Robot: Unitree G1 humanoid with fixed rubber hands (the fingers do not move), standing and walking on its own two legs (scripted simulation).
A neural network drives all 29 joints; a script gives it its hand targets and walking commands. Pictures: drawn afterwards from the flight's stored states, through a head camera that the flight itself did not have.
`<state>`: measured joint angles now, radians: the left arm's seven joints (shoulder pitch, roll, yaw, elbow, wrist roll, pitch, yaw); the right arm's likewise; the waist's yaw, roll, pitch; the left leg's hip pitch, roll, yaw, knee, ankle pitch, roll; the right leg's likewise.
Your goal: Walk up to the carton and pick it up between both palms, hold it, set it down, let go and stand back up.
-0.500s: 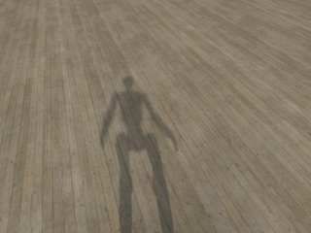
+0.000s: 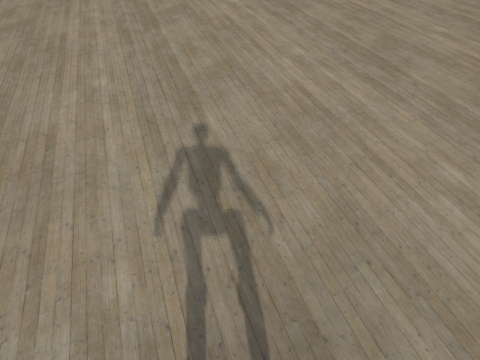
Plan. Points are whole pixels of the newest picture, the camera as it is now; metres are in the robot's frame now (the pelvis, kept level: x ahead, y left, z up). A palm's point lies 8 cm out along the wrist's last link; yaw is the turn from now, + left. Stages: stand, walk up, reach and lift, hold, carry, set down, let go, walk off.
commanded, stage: stand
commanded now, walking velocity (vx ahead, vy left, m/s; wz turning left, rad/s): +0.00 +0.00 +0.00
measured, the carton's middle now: out of the picture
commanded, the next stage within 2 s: walk up in 1.82 s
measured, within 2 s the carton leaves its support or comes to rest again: neither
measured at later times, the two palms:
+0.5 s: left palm out of the picture +0.06 +0.31 -0.12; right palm out of the picture +0.08 -0.28 -0.12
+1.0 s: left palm out of the picture +0.08 +0.30 -0.12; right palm out of the picture +0.09 -0.29 -0.12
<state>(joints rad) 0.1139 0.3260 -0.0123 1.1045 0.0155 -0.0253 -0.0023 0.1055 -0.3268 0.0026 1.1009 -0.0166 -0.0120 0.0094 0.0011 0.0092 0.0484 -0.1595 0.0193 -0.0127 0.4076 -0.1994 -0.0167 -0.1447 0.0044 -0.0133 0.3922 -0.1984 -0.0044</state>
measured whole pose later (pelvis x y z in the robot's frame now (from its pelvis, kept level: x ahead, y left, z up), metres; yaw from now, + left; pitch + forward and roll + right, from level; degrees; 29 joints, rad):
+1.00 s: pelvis +0.02 +0.01 +0.00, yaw +1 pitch -2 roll +0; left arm 0.11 0.33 -0.01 1.10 0.01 -0.01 0.00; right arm 0.10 -0.36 0.00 1.13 -0.01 -0.02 0.01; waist 0.00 0.00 0.05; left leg -0.13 -0.01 -0.02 0.35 -0.19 0.00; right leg -0.12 -0.03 -0.01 0.37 -0.21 0.02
